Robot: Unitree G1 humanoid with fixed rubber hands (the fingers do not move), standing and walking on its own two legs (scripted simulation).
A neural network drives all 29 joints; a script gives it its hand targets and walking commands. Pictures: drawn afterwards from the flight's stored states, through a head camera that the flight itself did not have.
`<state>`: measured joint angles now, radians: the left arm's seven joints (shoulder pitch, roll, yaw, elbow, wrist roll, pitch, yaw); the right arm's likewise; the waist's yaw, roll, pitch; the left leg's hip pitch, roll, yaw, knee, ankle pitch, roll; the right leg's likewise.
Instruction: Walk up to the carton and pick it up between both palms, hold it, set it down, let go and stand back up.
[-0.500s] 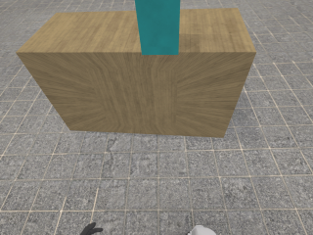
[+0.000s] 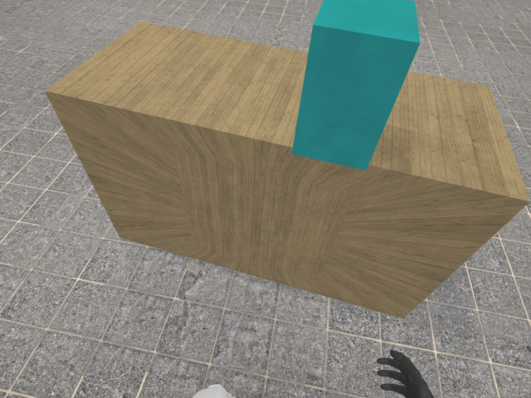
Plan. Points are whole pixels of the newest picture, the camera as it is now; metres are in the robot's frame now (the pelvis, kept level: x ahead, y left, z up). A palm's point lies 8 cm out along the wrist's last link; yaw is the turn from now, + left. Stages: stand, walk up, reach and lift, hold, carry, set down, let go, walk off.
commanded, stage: walk up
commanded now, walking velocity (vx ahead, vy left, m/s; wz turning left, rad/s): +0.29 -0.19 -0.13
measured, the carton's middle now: (348, 83) +0.74 -0.10 +0.11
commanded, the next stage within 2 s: none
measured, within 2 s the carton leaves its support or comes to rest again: neither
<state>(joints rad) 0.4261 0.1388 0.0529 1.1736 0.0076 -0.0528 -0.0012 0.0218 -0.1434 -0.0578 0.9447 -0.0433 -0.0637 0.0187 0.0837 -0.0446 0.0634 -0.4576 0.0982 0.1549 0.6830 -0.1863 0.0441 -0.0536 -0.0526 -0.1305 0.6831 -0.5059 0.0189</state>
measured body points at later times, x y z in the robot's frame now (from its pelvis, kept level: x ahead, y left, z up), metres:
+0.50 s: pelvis +0.14 -0.06 +0.01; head +0.15 -0.09 +0.46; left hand +0.26 +0.16 -0.12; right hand +0.07 -0.28 -0.16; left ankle +0.10 +0.09 -0.70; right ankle +0.19 -0.17 -0.72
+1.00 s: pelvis +0.18 -0.06 +0.03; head +0.18 -0.05 +0.48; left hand +0.21 +0.16 -0.14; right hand +0.23 -0.28 -0.12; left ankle +0.17 +0.03 -0.72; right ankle +0.19 -0.17 -0.72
